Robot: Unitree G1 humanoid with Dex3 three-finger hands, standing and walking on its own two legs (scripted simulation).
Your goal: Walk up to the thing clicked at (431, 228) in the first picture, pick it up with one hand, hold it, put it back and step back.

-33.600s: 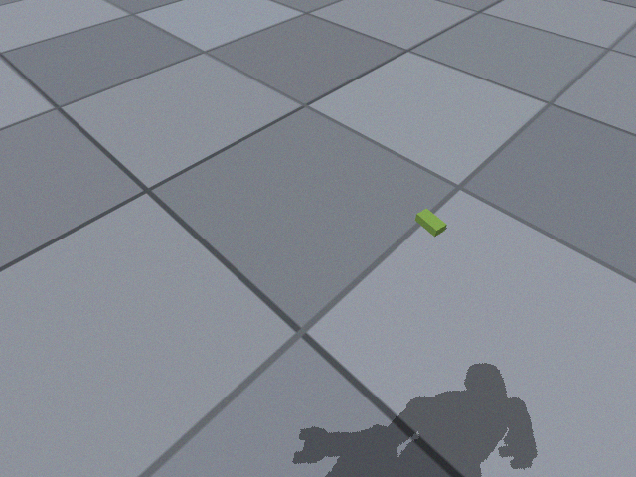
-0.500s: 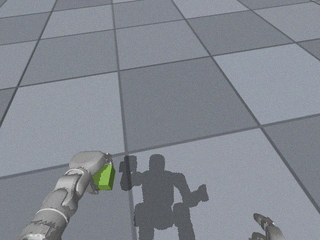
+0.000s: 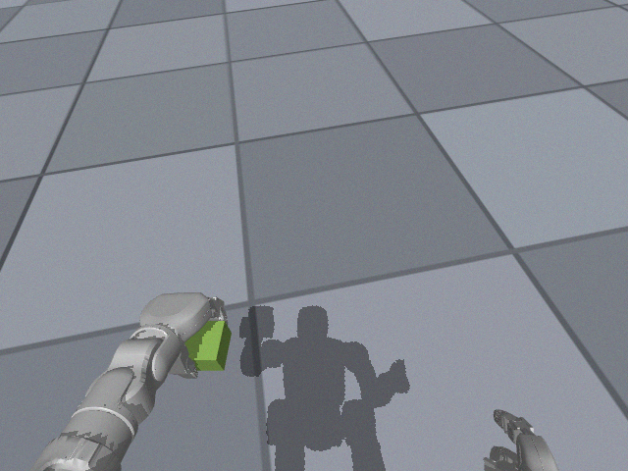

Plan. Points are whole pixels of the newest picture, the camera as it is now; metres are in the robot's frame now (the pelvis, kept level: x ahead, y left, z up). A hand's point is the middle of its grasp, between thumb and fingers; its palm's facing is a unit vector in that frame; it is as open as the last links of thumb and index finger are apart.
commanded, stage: hold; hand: left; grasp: from above
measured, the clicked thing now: (186, 345) +0.31 +0.23 -0.06
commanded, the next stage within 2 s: crouch in 0.44 s
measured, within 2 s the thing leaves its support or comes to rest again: neither
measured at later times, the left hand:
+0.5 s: hand (181, 334) +0.31 +0.23 -0.03, palm faces -0.45 -0.04 -0.89, open 9.0 cm
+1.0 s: hand (201, 354) +0.33 +0.23 -0.14, palm faces -0.44 +0.05 -0.89, open 8.9 cm
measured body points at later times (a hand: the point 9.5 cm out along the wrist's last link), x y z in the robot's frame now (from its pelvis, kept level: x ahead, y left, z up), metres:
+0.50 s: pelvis +0.01 +0.01 +0.00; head +0.03 -0.01 +0.45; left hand +0.33 +0.23 +0.02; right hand +0.16 -0.25 -0.11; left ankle +0.02 +0.12 -0.73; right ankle +0.02 -0.12 -0.73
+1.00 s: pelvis -0.01 +0.00 -0.05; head +0.07 +0.02 +0.39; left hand +0.34 +0.23 -0.09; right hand +0.13 -0.27 -0.16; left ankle +0.02 +0.12 -0.73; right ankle +0.02 -0.12 -0.73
